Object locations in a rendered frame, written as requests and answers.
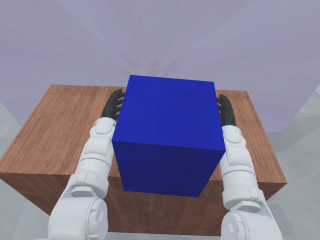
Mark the right robot upper arm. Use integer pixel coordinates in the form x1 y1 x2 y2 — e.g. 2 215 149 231
220 210 283 240

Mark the left robot hand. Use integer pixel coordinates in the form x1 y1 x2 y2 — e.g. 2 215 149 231
100 88 125 121

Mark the carton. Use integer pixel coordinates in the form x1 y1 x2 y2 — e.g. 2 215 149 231
111 75 226 198

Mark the right robot hand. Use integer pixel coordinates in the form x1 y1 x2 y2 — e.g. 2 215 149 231
216 94 236 127

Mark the left robot forearm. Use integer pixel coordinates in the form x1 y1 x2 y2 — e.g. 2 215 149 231
47 117 116 236

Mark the pedestal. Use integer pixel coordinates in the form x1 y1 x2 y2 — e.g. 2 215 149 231
0 84 287 237

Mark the right robot forearm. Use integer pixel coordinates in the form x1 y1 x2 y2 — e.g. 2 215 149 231
220 125 283 240

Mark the left robot upper arm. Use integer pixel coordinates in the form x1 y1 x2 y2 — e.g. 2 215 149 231
34 196 108 240

